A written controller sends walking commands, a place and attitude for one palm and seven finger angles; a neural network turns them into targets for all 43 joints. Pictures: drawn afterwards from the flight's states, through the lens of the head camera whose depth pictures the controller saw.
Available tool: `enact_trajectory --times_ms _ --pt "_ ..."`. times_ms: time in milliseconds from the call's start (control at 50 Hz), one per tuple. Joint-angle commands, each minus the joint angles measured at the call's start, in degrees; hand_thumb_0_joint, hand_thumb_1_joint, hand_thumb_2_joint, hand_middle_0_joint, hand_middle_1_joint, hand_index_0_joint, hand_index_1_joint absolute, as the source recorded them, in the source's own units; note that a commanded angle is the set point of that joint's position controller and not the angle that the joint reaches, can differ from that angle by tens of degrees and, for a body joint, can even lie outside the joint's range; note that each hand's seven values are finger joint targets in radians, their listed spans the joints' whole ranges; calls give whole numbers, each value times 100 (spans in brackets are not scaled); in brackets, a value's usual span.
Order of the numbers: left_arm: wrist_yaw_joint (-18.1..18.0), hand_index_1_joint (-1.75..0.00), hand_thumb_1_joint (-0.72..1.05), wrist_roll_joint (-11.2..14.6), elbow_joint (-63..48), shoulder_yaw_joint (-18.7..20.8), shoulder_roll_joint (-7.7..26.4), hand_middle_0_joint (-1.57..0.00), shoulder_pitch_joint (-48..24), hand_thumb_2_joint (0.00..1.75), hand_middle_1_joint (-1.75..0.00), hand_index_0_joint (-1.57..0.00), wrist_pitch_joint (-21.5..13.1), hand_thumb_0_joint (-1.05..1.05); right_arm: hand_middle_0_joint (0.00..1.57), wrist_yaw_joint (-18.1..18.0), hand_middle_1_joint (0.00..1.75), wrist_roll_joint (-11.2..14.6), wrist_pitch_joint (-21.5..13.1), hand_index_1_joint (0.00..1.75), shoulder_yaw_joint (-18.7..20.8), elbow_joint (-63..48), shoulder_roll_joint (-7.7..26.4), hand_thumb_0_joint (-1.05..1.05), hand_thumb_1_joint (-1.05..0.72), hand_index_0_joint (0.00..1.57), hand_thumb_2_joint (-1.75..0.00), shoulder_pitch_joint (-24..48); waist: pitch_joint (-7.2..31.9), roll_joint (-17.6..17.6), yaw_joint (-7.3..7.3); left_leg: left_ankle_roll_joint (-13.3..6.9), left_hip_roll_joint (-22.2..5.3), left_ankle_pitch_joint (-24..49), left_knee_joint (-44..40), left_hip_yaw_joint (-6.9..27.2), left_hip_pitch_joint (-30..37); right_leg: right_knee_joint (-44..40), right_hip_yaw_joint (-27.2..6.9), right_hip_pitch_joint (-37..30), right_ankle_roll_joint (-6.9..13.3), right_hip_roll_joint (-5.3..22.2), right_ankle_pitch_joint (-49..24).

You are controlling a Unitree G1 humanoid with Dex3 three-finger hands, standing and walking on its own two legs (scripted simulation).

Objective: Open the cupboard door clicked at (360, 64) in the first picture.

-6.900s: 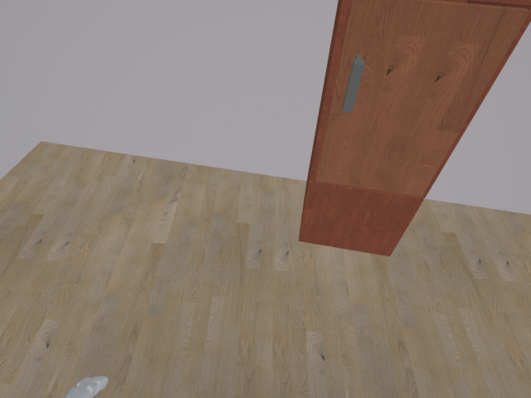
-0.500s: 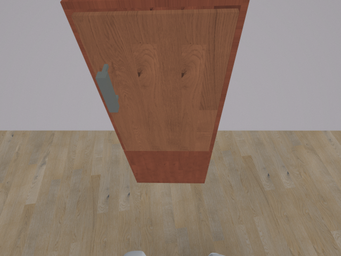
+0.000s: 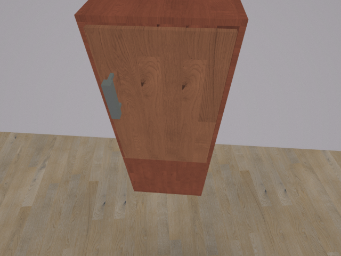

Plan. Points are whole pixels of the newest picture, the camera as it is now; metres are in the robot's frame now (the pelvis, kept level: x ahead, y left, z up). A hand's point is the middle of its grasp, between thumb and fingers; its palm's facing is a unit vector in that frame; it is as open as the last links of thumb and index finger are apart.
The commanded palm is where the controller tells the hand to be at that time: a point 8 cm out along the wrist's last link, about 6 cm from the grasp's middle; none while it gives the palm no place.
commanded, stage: come to a stop and stand still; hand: left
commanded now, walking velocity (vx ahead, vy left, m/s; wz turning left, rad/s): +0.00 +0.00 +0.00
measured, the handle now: (114, 96) +0.53 +0.23 +0.06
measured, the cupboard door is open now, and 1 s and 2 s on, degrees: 0 0 0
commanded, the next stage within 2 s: look again from close up in 0.36 s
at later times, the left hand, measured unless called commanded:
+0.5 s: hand out of the picture +0.04 +0.19 -0.16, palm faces +0.00 -0.98 -0.20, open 7.3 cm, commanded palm none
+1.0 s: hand out of the picture +0.02 +0.18 -0.17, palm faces +0.00 -0.99 -0.14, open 7.3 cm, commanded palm none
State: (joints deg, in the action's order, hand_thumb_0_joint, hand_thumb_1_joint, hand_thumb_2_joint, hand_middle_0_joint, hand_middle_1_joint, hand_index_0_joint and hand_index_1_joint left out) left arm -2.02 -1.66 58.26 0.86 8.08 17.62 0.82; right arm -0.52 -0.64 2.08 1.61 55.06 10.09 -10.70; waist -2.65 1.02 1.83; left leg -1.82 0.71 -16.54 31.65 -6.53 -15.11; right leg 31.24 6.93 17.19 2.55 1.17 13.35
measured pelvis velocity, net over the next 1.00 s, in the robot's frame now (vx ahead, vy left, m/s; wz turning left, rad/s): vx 0.03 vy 0.03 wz -0.02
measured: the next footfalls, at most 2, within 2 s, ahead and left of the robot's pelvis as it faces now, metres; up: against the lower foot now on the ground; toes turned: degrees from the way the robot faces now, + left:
none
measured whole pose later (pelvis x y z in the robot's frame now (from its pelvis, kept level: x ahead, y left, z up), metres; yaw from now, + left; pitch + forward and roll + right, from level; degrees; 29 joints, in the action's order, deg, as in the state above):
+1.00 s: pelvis +0.03 +0.03 +0.01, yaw -1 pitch -1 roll +0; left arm -2.1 -0.7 64.7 -1.3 7.0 17.6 -0.6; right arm -1.4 -0.5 -1.4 -1.3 65.4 7.8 -16.2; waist -1.9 -0.8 0.2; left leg -5.0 2.8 -14.5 22.4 -7.6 -7.0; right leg 24.1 5.3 10.4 -0.1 2.0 12.2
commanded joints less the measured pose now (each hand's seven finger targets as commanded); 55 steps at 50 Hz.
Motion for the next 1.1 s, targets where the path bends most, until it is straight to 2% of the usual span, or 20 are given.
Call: enact_trajectory --times_ms 0,20,40,60,100,120,140,200,260,360,440,500,580,720,960,1000,1020,1040,1060,1080 --pt "-142 -30 90 24 -536 195 1154 -20 -70 90 -30 -20 -324 0 20 60 30 -23 -193 30 22 -419 255 0 -90 20 -90 -502 633 -390 -338 107 -266 -369 -126 444 171 -1139 -1773 -189 575 1477 105" --pt "-115 -30 90 30 -515 143 1048 -20 -107 90 -30 -20 -319 0 20 67 30 -17 -200 30 19 -357 243 0 -90 20 -90 -560 412 -516 -362 83 -231 -125 -342 502 371 -1150 -1550 110 446 1253 350" --pt "-101 -30 90 41 -488 114 945 -20 -134 90 -30 -20 -318 0 20 62 30 -9 -229 30 14 -320 310 0 -90 20 -90 -696 315 -636 -421 31 -339 70 -560 618 451 -1055 -1330 217 315 1048 500" --pt "-85 -30 90 54 -471 69 828 -20 -111 90 -30 -20 -297 0 20 47 30 -19 -250 30 3 -285 383 0 -90 20 -90 -713 100 -568 -380 -37 -475 174 -682 732 387 -1023 -1160 339 206 876 725" --pt "-64 -30 90 53 -414 22 699 -20 15 90 -30 -20 -251 0 20 30 30 -46 -287 30 -35 -257 434 0 -90 20 -90 -643 -210 -185 -269 -159 -690 165 -1084 1030 9 -854 -919 240 77 613 696" --pt "-55 -30 90 55 -383 14 672 -20 89 90 -30 -20 -232 0 20 15 30 -50 -294 30 -45 -252 482 0 -90 20 -90 -604 -359 -92 -221 -187 -751 -134 -1294 1136 -278 -813 -851 82 50 541 666" --pt "-47 -30 90 54 -348 4 646 -20 183 90 -30 -20 -225 0 20 7 30 -52 -301 30 -47 -250 509 0 -90 20 -90 -576 -380 -147 -171 -207 -757 -352 -1430 1195 -421 -796 -835 -77 43 508 575" --pt "-35 -30 90 62 -291 -14 649 -20 277 90 -30 -20 -218 0 20 -9 30 -56 -331 30 -92 -135 532 0 -90 20 -90 -634 -277 -101 -109 -195 -743 -472 -1581 1169 -543 -805 -811 -451 50 529 346" --pt "-20 -30 90 87 -245 -37 668 -20 249 90 -30 -20 -228 0 20 -18 30 -56 -349 30 -134 0 538 0 -90 20 -90 -729 -212 -113 -128 -157 -693 -388 -1575 1074 -398 -938 -879 -489 56 593 341" --pt "-13 -30 90 104 -173 -55 662 -20 177 90 -30 -20 -239 0 20 -26 30 -48 -394 30 -184 233 509 0 -90 20 -90 -836 -51 -36 -120 -136 -720 -116 -1631 1067 -296 -921 -828 -718 42 614 -1" --pt "-19 -30 90 115 -48 -72 627 -20 151 90 -30 -20 -256 0 20 -47 30 -37 -432 30 -207 426 455 0 -90 20 -90 -930 97 -53 -122 -126 -740 390 -1555 1014 -97 -896 -792 -877 29 629 -371" --pt "-25 -30 90 116 30 -80 603 -20 115 90 -30 -20 -255 0 20 -62 30 -27 -439 30 -213 549 418 0 -90 20 -90 -982 85 -57 -134 -113 -763 605 -1534 969 -1 -894 -757 -892 11 634 -476" --pt "-30 -30 90 108 158 -103 562 -20 121 90 -30 -20 -237 0 20 -78 30 -15 -428 30 -216 684 362 0 -90 20 -90 -1015 -123 -49 -147 -113 -769 580 -1595 972 32 -944 -749 -801 -6 608 -449" --pt "-44 -30 90 109 328 -120 473 -20 194 90 -30 -20 -236 0 20 -110 30 -7 -441 30 -222 826 329 0 -90 20 -90 -1035 -87 -80 -168 -112 -783 930 -1558 925 265 -930 -751 -776 -32 602 -624" --pt "-58 -30 90 99 500 -132 367 -20 329 90 -30 -20 -233 0 20 -144 30 -3 -446 30 -214 946 281 0 -90 20 -90 -981 -154 -113 -179 -116 -786 1077 -1552 858 456 -977 -772 -720 -45 609 -700" --pt "-67 -30 90 94 497 -128 360 -20 322 90 -30 -20 -227 0 20 -156 30 -1 -458 30 -213 957 269 0 -90 20 -90 -1019 -110 -74 -179 -119 -800 1355 -1544 867 500 -915 -753 -767 -49 597 -805" --pt "-273 -30 90 21 692 -163 554 -20 605 90 -30 -20 -307 0 20 -119 30 87 -480 30 -196 538 560 0 -90 20 -90 -595 -167 -59 -74 45 -991 3347 -551 829 320 -627 -806 -449 -118 689 -1973" --pt "-262 -32 88 1131 -8329 312 1607 -20 -3449 89 -32 -20 -1403 0 20 -273 30 231 -1266 30 10 -1563 1541 0 -90 20 -90 -925 2663 1383 -858 454 -475 3407 -918 1239 2189 -157 -428 -583 -200 13 -1178" --pt "-502 -33 85 716 -7095 160 1212 -20 -1527 88 -33 -20 -968 0 20 -363 30 256 -1812 30 -260 -1249 987 0 -90 20 -90 -306 2394 1715 -355 602 -749 3741 -1395 1123 2017 483 -490 -111 -45 17 333" --pt "-775 -34 83 796 -6254 20 806 -21 -1199 87 -34 -21 -622 0 20 -359 30 249 -1934 30 -99 -853 942 0 -90 20 -90 -421 1697 1623 -413 763 -668 2970 -1519 1066 1337 751 -394 253 -94 6 871"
